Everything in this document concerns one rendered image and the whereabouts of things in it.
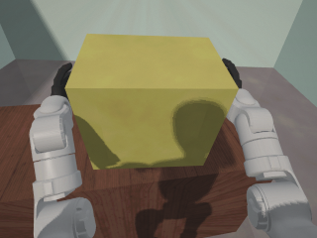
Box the left robot upper arm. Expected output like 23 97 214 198
35 197 96 238

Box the right robot upper arm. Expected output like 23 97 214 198
247 181 317 238

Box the left robot forearm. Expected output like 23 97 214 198
29 95 82 238

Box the robot left hand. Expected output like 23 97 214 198
51 62 72 101

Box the pedestal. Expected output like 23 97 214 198
0 104 272 238

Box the right robot forearm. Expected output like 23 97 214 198
226 88 312 221

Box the robot right hand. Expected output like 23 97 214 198
222 58 242 89

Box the carton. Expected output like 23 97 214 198
64 34 239 170

